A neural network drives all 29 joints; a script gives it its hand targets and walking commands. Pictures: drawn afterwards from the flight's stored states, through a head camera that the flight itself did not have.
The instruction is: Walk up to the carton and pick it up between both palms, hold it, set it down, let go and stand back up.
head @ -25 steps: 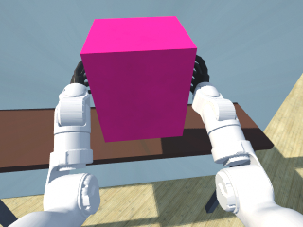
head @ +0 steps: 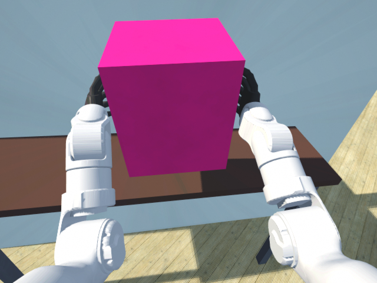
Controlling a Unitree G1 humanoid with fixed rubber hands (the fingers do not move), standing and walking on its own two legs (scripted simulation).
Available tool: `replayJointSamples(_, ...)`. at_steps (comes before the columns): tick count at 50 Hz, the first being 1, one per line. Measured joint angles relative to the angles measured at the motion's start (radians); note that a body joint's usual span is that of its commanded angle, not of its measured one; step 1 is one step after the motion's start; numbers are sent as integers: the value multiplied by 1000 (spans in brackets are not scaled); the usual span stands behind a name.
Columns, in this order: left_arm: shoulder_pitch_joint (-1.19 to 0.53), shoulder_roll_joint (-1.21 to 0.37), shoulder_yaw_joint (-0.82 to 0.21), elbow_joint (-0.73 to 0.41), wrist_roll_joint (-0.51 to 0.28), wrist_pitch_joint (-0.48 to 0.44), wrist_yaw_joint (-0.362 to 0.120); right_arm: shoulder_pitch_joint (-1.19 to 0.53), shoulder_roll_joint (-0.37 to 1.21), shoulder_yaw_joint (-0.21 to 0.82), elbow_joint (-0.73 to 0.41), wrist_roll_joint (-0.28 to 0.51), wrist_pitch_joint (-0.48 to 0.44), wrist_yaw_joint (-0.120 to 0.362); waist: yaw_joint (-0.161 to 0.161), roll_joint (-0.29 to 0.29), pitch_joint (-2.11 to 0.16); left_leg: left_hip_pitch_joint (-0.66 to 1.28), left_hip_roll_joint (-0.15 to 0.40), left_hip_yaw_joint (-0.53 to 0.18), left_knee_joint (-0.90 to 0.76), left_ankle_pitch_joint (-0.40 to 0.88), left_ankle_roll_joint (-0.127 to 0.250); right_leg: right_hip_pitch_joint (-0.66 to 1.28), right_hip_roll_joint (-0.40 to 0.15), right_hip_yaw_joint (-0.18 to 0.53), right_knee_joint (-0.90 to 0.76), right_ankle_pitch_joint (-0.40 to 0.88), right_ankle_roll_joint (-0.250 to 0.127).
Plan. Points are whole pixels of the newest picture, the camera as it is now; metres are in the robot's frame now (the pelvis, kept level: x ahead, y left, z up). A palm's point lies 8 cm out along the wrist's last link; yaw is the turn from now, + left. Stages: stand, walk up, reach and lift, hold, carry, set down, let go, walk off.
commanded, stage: hold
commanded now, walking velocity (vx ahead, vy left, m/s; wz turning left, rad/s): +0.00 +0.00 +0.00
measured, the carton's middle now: (173, 98) +0.40 +0.02 +0.23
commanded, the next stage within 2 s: none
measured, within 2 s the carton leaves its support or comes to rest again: neither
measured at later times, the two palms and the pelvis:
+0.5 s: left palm (98, 110) +0.36 +0.16 +0.23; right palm (251, 108) +0.36 -0.14 +0.24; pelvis -0.01 -0.01 +0.00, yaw +0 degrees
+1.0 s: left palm (95, 112) +0.36 +0.17 +0.22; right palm (247, 108) +0.36 -0.13 +0.24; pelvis +0.00 +0.00 +0.00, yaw +0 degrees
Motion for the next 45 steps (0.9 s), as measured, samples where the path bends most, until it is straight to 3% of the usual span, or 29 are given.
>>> replayJointSamples(15,25,0,-8,-8,-5,-2,-2,29,15,-6,-16,-7,1,-4,-6,2,-7,9,4,-9,4,0,-6,11,5,-8,5,-4,-5)
replayJointSamples(24,-33,5,23,94,5,-19,-8,-13,19,-35,60,-33,2,1,7,4,-20,1,2,-6,-9,12,-4,-12,3,-5,24,-8,-8)
replayJointSamples(30,-17,15,9,50,1,-20,-14,-9,16,-14,28,-20,-6,-7,-1,3,-12,5,4,-10,-9,14,-7,-1,5,-9,10,0,-8)
replayJointSamples(36,-39,13,24,106,10,-19,-19,-24,21,-33,67,-34,10,-5,6,-2,-20,-8,2,-6,-7,14,-3,-22,2,-5,26,-6,-7)
replayJointSamples(45,-11,14,-1,43,-7,-15,-4,-2,12,-12,21,-13,-4,-6,-1,-9,-10,-7,0,-8,-3,10,-1,-11,1,-7,12,0,-2)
